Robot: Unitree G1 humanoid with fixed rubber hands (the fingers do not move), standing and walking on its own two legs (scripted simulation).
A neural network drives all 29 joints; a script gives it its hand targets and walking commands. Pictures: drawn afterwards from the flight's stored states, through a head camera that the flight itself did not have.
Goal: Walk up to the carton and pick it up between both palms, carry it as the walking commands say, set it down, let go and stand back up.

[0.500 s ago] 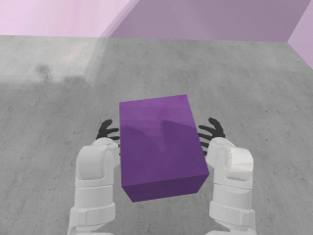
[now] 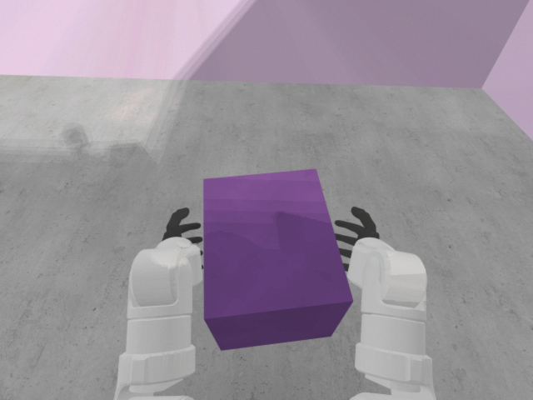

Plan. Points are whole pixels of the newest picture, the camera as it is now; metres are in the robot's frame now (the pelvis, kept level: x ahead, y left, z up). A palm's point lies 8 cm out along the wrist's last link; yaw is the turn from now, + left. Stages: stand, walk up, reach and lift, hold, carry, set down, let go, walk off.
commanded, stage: carry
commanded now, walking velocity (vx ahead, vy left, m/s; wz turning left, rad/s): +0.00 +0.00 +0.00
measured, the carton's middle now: (268, 259) +0.35 -0.01 +0.02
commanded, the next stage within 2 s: hold in 1.32 s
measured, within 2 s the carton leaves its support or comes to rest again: neither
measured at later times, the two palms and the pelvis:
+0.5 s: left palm (183, 256) +0.32 +0.12 +0.07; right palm (361, 256) +0.32 -0.15 +0.07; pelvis +0.01 -0.01 +0.00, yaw +0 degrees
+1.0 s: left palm (176, 265) +0.31 +0.13 +0.07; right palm (363, 262) +0.31 -0.15 +0.07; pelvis +0.00 +0.00 +0.00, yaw +0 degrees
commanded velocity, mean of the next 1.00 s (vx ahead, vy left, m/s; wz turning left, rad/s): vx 0.00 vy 0.00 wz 0.00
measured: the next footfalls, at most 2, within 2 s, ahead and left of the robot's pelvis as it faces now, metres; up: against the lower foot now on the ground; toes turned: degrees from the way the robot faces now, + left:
none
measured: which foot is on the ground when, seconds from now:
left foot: down 0.00-1.00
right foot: down 0.00-1.00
